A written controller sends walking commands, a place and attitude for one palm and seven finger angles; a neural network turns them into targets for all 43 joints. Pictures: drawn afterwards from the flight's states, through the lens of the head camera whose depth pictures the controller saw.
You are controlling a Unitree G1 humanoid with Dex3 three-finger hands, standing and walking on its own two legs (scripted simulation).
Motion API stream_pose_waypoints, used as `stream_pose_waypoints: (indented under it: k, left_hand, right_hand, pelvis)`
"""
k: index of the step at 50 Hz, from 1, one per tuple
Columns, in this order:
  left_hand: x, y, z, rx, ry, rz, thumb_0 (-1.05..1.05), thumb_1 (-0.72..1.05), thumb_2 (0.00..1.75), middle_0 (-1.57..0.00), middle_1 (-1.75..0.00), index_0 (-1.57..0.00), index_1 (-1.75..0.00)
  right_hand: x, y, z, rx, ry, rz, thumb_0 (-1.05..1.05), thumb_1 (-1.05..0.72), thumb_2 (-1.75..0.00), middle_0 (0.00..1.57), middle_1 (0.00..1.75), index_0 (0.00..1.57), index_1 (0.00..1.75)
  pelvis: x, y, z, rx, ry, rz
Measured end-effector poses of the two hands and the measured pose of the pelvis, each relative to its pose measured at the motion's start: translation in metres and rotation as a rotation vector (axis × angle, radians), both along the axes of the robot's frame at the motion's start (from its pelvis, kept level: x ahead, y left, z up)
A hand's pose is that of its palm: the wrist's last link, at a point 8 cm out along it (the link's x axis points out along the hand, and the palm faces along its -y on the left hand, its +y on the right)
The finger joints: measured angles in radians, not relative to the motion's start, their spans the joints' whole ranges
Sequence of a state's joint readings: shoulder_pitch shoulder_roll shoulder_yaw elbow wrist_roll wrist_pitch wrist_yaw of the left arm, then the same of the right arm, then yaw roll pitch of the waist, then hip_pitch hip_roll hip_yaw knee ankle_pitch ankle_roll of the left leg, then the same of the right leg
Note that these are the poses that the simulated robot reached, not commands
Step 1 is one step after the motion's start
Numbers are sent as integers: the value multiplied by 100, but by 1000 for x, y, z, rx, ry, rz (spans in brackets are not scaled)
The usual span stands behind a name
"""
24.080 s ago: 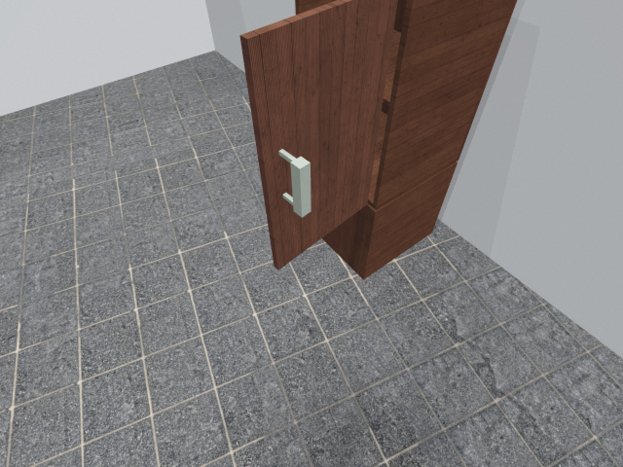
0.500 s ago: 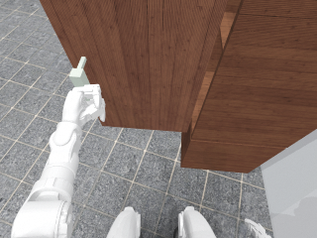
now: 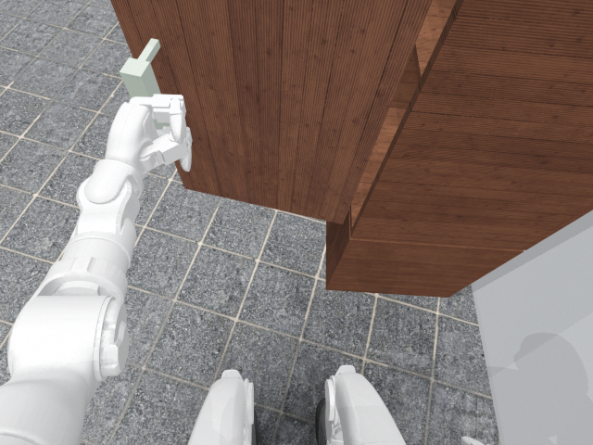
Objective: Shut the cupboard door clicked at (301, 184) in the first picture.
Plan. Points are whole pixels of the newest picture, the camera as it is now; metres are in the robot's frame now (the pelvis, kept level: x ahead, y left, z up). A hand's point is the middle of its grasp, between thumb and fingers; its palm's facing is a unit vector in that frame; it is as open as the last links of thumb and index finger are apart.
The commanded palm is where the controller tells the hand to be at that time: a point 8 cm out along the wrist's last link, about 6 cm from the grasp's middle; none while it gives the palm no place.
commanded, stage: push the door shut along its arc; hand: left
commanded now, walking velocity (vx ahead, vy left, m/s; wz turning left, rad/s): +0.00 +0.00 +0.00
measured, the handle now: (158, 95) +0.57 +0.18 +0.07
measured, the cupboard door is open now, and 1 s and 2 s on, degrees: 80 68 60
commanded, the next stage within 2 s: pull the fist back off the door in 0.96 s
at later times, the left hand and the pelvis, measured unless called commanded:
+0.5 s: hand (226, 103) +0.55 +0.08 +0.07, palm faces -0.35 -0.94 -0.03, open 2.7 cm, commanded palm +0.56 +0.12 +0.07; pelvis +0.01 +0.00 -0.01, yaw -3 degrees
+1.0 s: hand (240, 91) +0.58 +0.06 +0.08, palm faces -0.43 -0.90 -0.02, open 3.1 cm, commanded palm +0.62 +0.06 +0.07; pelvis +0.00 -0.01 -0.03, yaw -2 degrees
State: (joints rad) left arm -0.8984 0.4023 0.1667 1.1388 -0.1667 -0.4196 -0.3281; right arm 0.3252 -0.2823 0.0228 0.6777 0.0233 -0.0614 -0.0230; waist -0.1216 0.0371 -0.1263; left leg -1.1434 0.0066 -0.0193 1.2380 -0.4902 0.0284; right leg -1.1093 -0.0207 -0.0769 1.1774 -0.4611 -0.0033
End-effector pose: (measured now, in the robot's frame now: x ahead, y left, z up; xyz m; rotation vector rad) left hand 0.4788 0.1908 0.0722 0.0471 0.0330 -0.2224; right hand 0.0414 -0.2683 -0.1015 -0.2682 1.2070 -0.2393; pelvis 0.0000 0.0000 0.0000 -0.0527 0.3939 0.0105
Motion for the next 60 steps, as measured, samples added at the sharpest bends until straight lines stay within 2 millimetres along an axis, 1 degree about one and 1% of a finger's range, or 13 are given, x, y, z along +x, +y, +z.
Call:
stream_pose_waypoints:
  k: [2,6,13,17,22,26,30,36,44,48,54,55,60]
  left_hand:
    - [6,-4,0,3,1,-21,2,90,90,-130,-150,-131,-150]
    - [20,-20,0,1,13,-73,2,90,90,-130,-150,-130,-150]
    - [53,-48,7,-34,-3,-117,2,90,89,-130,-150,-130,-149]
    - [68,-55,8,-33,8,-123,2,89,90,-130,-150,-130,-149]
    - [74,-52,6,-8,19,-124,-3,84,90,-130,-150,-130,-149]
    - [76,-51,5,2,34,-136,-5,83,90,-130,-150,-130,-149]
    - [78,-51,6,6,49,-153,-5,83,91,-130,-150,-131,-149]
    - [84,-53,7,6,57,-175,-5,83,92,-130,-150,-132,-149]
    - [93,-63,8,-4,48,-208,-2,89,98,-130,-150,-131,-149]
    - [98,-68,8,-7,47,-216,-2,92,100,-130,-150,-131,-149]
    - [106,-76,9,-5,53,-228,-1,96,102,-130,-150,-130,-149]
    - [107,-77,9,-27,58,-207,0,95,102,-130,-150,-130,-149]
    - [112,-85,0,-145,81,90,-2,82,96,-130,-150,-130,-149]
  right_hand:
    - [-3,1,0,-3,10,-2,1,-91,-90,20,30,20,30]
    - [-10,3,-1,-9,29,-14,1,-91,-90,20,30,20,30]
    - [-25,6,-2,-10,45,-66,1,-91,-90,20,30,20,30]
    - [-37,9,-4,8,73,-103,1,-91,-90,20,30,20,30]
    - [-49,15,-9,43,131,-126,1,-91,-90,20,30,20,30]
    - [-53,15,-11,55,164,-129,1,-91,-90,20,30,20,30]
    - [-51,10,-10,39,171,-116,1,-90,-90,20,30,20,30]
    - [-43,-5,-8,-18,148,-89,1,-90,-90,20,30,20,30]
    - [-41,-16,-10,-75,128,-71,0,-91,-90,20,30,20,30]
    - [-46,-14,-14,-81,127,-78,0,-91,-90,20,30,20,30]
    - [-61,-2,-20,-64,149,-99,0,-91,-90,20,30,20,30]
    - [-64,1,-21,-59,155,-99,0,-91,-90,20,30,20,30]
    - [-78,19,-24,7,191,-80,0,-91,-90,20,30,20,30]
  pelvis:
    - [0,1,-1,-3,8,1]
    - [0,4,-3,-6,22,-2]
    - [5,5,-8,-8,56,-25]
    - [9,4,-10,-6,68,-42]
    - [14,2,-11,0,77,-51]
    - [14,-1,-10,1,77,-48]
    - [13,-5,-11,-3,81,-37]
    - [9,-8,-15,-14,94,-25]
    - [4,-8,-25,-25,115,-21]
    - [1,-6,-29,-28,124,-24]
    - [-2,-3,-35,-30,137,-29]
    - [-2,-2,-35,-32,142,-30]
    - [-2,0,-37,-29,160,-34]
